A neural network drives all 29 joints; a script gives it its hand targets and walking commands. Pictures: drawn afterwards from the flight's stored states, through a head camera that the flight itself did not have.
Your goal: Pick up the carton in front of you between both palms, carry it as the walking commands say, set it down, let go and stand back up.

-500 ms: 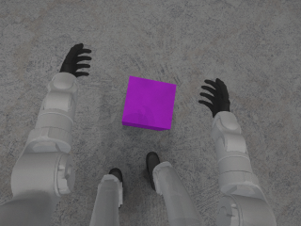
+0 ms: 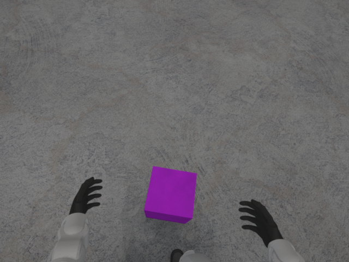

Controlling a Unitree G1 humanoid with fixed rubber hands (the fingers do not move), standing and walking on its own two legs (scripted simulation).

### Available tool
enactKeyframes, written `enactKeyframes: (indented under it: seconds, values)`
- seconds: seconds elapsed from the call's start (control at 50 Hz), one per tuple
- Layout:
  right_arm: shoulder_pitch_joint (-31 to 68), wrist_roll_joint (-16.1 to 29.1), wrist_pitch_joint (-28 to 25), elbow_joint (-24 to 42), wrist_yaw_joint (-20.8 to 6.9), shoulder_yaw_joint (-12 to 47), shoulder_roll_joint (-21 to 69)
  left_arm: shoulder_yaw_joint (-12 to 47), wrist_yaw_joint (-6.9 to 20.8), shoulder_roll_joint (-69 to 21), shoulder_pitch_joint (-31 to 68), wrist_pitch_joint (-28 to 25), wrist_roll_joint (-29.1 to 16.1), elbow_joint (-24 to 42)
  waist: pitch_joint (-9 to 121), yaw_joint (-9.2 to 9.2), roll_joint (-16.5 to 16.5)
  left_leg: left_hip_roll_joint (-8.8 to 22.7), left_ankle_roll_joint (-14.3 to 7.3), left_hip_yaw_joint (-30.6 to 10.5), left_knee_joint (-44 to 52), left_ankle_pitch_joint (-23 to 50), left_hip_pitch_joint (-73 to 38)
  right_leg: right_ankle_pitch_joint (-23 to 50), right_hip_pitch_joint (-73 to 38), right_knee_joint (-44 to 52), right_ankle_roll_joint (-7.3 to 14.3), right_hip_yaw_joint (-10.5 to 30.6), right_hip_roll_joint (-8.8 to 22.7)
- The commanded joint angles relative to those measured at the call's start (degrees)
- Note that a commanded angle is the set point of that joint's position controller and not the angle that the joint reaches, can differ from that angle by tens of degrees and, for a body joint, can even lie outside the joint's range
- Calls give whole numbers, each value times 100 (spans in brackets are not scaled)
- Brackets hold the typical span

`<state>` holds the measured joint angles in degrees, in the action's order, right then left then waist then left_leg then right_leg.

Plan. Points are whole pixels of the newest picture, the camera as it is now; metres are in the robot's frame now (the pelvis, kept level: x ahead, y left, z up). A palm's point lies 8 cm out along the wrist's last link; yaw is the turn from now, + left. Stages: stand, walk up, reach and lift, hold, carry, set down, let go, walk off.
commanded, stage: let go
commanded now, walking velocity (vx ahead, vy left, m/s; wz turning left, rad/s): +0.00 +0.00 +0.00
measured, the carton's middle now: (169, 196) +0.39 -0.07 -0.64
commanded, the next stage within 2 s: stand in 0.72 s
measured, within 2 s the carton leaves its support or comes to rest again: neither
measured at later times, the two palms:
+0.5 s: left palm out of the picture +0.15 +0.28 -0.05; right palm (256, 239) +0.16 -0.19 -0.05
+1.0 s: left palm out of the picture +0.10 +0.30 -0.06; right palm (290, 261) +0.11 -0.27 -0.08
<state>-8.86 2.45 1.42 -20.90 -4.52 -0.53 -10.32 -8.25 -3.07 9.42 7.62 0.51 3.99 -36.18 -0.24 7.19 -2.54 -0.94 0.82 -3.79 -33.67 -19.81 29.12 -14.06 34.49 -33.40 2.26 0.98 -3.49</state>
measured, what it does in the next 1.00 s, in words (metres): stands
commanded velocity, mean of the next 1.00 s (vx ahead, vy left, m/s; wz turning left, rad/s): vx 0.00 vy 0.00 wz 0.00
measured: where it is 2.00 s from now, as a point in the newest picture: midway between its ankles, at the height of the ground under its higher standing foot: outside the picture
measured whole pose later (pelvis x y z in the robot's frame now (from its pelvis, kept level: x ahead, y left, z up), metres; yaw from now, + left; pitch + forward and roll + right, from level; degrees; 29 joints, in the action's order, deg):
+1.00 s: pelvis -0.02 +0.01 +0.01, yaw +1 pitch -1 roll +0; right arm -13.7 -2.5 2.2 -36.1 0.2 -3.4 -18.8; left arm -3.8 -0.2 18.2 -13.4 1.1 3.2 -39.0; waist -1.7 0.1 2.8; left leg -1.4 0.1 -4.4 -32.3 -19.7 11.3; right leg -14.4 16.1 -31.5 1.9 0.4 -2.9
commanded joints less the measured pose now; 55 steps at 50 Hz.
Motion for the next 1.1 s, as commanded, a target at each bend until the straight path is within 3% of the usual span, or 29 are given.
enactKeyframes:
  seconds: [0.0,0.04,0.08,0.1,0.12,0.16,0.18,0.2,0.22,0.24,0.3,0.34,0.36,0.38,0.44,0.5,0.56,0.58,0.68,0.7,0.72,0.74,0.8,0.86,0.88,0.94,0.96,0.98,1.08]
  values:
    - [-345,81,-141,758,2,86,-610,213,146,400,-832,-168,-163,920,1773,-542,249,-255,-76,231,632,1772,-273,3440,-3691,427,-492,480,369]
    - [-328,-127,-61,488,63,-245,-639,201,231,431,-849,-43,-220,840,1587,-296,161,-170,-135,109,988,1912,-692,3662,-3604,622,-432,398,368]
    - [-298,-106,-75,410,74,-376,-739,16,278,562,-1172,-33,-54,943,1620,-521,741,-130,58,193,826,2398,-1271,3499,-3361,682,-434,294,284]
    - [-466,-86,-39,336,63,-381,-917,131,303,697,-1329,-38,-199,1050,1570,-457,428,-66,48,105,979,2359,-1337,3445,-3528,588,-416,237,240]
    - [-533,102,-103,318,47,41,-578,220,367,609,-1384,-79,-154,1313,1218,-738,783,-150,58,111,867,2534,-1354,3273,-3426,675,-386,303,278]
    - [-544,-137,-88,59,70,-331,-750,321,403,464,-1489,-67,-198,1217,1231,-604,575,-87,92,115,965,2743,-1068,3491,-3363,723,-318,301,230]
    - [-339,16,-43,4,-6,-246,-663,106,422,746,-1488,-71,-73,1202,1286,-917,698,-1,57,99,1116,2641,-1246,2920,-3424,719,-364,231,164]
    - [-432,-196,9,144,40,-468,-790,479,540,336,-1443,7,-334,1196,992,-209,235,-18,44,148,1120,2306,-1761,3025,-3309,848,-343,87,142]
    - [-763,-9,57,-55,76,-146,-629,609,539,477,-1850,41,-444,1236,720,-642,429,-41,-10,84,1106,2726,-1614,2902,-3298,807,-295,139,86]
    - [-460,0,78,257,51,-194,-729,267,564,740,-1740,163,-293,1249,1050,-675,364,-49,36,211,1120,2623,-1736,2657,-3423,1007,-283,148,151]
    - [-477,-196,247,-177,123,-459,-826,662,663,332,-1930,211,-517,1326,368,-375,294,30,29,47,1429,2382,-1898,2285,-3251,986,-314,-16,42]
    - [-381,-230,218,68,126,-371,-828,421,655,730,-1947,225,-461,1409,184,-607,528,88,53,-22,1352,2688,-1981,1953,-3145,1041,-227,30,94]
    - [-475,-246,232,46,141,-440,-893,682,677,694,-1776,267,-570,1550,214,-333,288,63,-20,59,1395,1807,-1798,1738,-3279,1056,-177,27,116]
    - [-419,-382,301,85,131,-279,-945,513,655,729,-1800,313,-540,1405,-66,-610,186,171,24,-48,1439,1996,-1689,1521,-3372,956,-199,-99,64]
    - [135,-548,731,310,282,-548,-889,533,380,675,-2039,201,-648,916,115,-538,116,294,-13,-130,1257,2449,-1892,1097,-2866,723,-310,-230,-105]
    - [-38,-576,840,-106,348,-712,-1125,508,330,861,-1555,283,-530,1098,-374,-398,311,295,-6,-119,1199,1787,-1530,655,-2666,622,-303,-130,-44]
    - [183,-278,949,36,352,-257,-671,565,311,822,-1444,320,-438,1098,-280,-843,904,249,31,-134,1185,1867,-1191,654,-2911,602,-267,-79,6]
    - [-124,-264,975,197,347,-313,-814,606,331,769,-1572,364,-626,1278,-16,-569,652,249,15,-56,1189,1669,-1621,510,-2931,646,-261,-80,13]
    - [240,-503,1230,612,340,-430,-899,596,459,750,-1782,572,-449,1099,-939,-840,515,287,-170,-68,1632,2,-596,71,-3472,617,-275,-143,-15]
    - [245,-397,1218,532,319,-365,-811,857,529,441,-1480,513,-546,1467,-554,-483,923,485,-236,-85,1845,-636,-717,-224,-3799,532,-265,-165,-34]
    - [443,-685,1282,529,360,-652,-1129,623,491,459,-1890,603,-400,910,-1064,-928,384,490,-242,-115,1899,-982,-318,-493,-3833,578,-288,-270,-28]
    - [230,-472,664,-355,557,-535,-1449,205,336,1507,-2259,353,-90,443,-492,-997,787,206,-55,-319,1279,-956,-643,-306,-2321,780,-293,339,507]
    - [-137,-419,151,-629,474,-447,-1343,262,233,1703,-1499,122,23,507,-262,-673,-10,17,-110,-139,806,-620,-1271,-1554,-1815,1137,-195,599,658]
    - [-323,-535,-36,-911,466,-424,-1262,255,264,1645,-1502,-61,-22,411,23,-543,312,229,-165,-411,960,-1366,-1280,-1762,-1879,1127,-98,857,669]
    - [29,-583,-90,-952,474,-460,-1460,271,268,1545,-1701,-75,-59,263,-142,-849,205,261,-175,-530,947,-1255,-1218,-1629,-1823,1139,-124,661,497]
    - [-146,-427,-115,-1123,482,-387,-1462,177,272,1804,-1619,-82,-153,45,165,-673,-209,144,-161,-305,496,-209,-1344,-1362,-2007,1305,-141,1005,817]
    - [-68,-486,-164,-1205,510,-385,-1446,230,279,1702,-1498,-81,-56,157,142,-634,71,160,-117,-274,635,-205,-1510,-1260,-1903,1335,-132,1030,766]
    - [-92,-476,-197,-1332,534,-394,-1410,204,262,1688,-1478,-99,-75,146,54,-765,-403,98,-134,-381,718,-82,-1338,-1153,-2087,1142,-153,791,698]
    - [-220,-468,-281,-1493,594,-347,-1732,218,225,1611,-1607,-110,-232,-45,477,-643,238,341,-148,-404,707,1605,-1855,1537,-2418,666,-10,632,784]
